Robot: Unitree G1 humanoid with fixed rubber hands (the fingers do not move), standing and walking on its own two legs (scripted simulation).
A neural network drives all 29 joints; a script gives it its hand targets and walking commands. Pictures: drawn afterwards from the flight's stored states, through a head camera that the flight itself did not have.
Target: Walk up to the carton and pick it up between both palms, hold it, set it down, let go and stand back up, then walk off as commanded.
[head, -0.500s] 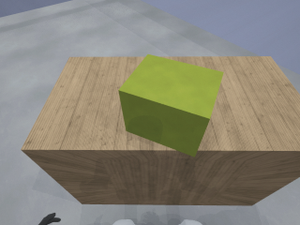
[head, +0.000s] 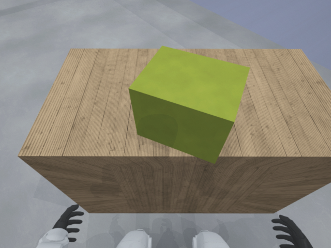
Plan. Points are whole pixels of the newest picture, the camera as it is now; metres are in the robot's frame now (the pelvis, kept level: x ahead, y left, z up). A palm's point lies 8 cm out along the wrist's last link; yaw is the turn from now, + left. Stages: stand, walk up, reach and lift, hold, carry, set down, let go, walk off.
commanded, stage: reach and lift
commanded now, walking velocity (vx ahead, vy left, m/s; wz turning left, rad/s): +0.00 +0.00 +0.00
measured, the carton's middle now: (188, 104) +0.47 -0.04 +0.05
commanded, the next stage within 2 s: none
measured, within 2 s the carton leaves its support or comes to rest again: neither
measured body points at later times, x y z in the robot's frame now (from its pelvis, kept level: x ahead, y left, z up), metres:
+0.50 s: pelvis -0.01 +0.00 +0.02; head +0.01 +0.02 +0.47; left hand +0.18 +0.29 -0.05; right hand +0.14 -0.26 -0.04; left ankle +0.04 +0.12 -0.70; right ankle +0.05 -0.14 -0.70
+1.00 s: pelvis -0.01 -0.01 +0.03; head -0.04 +0.00 +0.47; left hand +0.21 +0.27 +0.01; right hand +0.17 -0.24 +0.03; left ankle +0.04 +0.12 -0.70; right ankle +0.05 -0.14 -0.70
